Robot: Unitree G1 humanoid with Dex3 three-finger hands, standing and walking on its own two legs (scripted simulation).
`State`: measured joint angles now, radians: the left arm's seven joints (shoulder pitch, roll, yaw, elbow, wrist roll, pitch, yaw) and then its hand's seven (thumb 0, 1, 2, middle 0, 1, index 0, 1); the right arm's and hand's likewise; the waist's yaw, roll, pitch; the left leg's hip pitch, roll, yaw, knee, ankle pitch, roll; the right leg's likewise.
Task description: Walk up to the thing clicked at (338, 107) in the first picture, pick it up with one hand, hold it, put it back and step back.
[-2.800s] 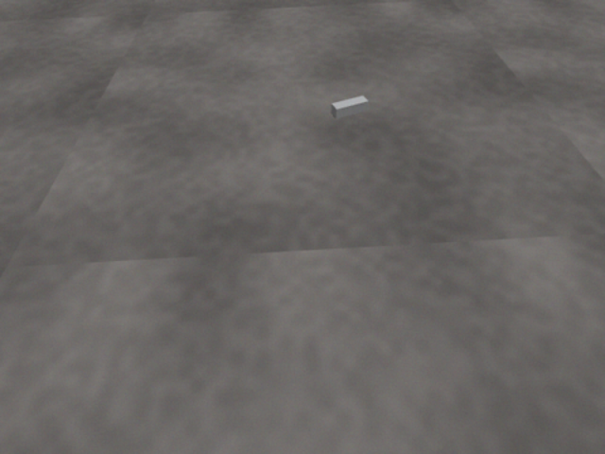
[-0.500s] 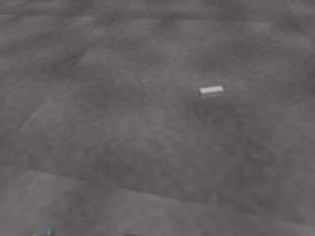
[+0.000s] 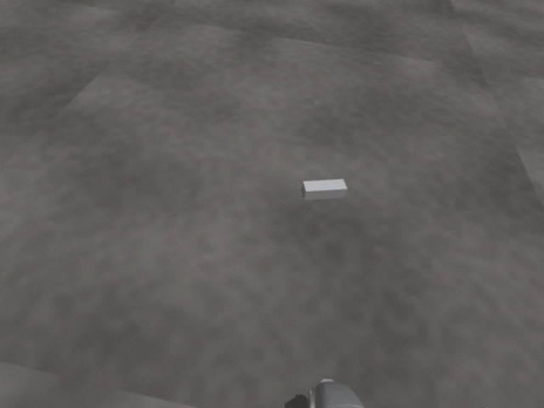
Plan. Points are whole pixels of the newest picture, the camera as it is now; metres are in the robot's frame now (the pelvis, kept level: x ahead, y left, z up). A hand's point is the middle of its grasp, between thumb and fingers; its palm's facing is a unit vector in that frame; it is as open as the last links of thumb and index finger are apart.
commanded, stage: walk up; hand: left
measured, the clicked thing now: (323, 189) +1.19 -0.30 -0.73
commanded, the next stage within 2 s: none
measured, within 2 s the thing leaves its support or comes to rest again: neither
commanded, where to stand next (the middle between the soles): +0.83 -0.61 m, yaw +8 degrees
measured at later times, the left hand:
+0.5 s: hand (205, 352) +0.24 +0.12 -0.14, palm faces +0.07 -0.94 -0.33, open 7.4 cm
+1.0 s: hand (288, 235) +0.49 -0.03 -0.14, palm faces +0.03 -0.92 -0.38, open 7.4 cm
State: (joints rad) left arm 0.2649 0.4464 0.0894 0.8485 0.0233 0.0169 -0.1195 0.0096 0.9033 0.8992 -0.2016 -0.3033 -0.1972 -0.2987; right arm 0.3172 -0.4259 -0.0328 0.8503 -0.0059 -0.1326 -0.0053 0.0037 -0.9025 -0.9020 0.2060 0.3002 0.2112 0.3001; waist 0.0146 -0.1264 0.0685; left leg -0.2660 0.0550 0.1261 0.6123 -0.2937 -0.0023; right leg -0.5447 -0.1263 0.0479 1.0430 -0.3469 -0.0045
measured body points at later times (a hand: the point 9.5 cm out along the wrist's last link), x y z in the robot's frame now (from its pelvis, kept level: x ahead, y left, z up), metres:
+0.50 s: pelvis +0.21 -0.16 +0.00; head +0.23 -0.14 +0.45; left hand +0.23 +0.17 -0.12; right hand +0.31 -0.48 -0.09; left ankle +0.31 -0.06 -0.71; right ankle +0.19 -0.25 -0.72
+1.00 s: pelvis +0.39 -0.33 -0.02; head +0.41 -0.33 +0.43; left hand +0.48 +0.02 -0.11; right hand +0.44 -0.70 -0.11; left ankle +0.34 -0.13 -0.67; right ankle +0.46 -0.47 -0.72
